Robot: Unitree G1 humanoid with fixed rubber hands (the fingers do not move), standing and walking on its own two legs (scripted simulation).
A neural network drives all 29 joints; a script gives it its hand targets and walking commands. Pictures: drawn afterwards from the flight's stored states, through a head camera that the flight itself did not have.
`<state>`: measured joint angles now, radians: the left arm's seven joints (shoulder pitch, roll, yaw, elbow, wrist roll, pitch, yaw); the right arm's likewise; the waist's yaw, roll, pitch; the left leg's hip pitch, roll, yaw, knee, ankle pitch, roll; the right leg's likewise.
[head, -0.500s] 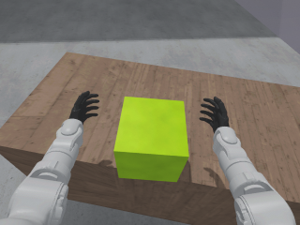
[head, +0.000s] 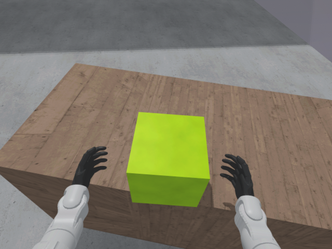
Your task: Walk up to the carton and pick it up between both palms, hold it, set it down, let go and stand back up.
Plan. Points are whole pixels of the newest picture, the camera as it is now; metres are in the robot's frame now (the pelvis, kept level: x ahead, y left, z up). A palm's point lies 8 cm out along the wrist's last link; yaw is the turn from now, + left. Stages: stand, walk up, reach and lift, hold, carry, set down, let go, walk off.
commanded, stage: set down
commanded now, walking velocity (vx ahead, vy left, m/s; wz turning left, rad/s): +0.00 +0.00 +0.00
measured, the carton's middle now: (167, 159) +0.38 +0.01 -0.05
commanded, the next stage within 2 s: let go in 1.76 s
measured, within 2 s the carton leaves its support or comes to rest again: neither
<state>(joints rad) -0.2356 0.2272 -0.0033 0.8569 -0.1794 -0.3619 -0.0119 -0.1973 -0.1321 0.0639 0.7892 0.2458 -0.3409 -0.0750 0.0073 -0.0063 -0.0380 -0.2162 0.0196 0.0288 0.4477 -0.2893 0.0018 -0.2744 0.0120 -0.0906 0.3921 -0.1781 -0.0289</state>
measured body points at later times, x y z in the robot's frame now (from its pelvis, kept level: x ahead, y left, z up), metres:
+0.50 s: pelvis +0.01 +0.00 +0.00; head +0.02 +0.01 +0.45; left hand +0.24 +0.23 -0.04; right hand +0.25 -0.18 -0.04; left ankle -0.04 +0.11 -0.74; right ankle +0.01 -0.10 -0.74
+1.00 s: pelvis +0.00 +0.00 +0.00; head +0.01 +0.01 +0.45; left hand +0.18 +0.23 -0.07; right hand +0.18 -0.21 -0.07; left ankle -0.04 +0.11 -0.74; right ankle +0.01 -0.10 -0.74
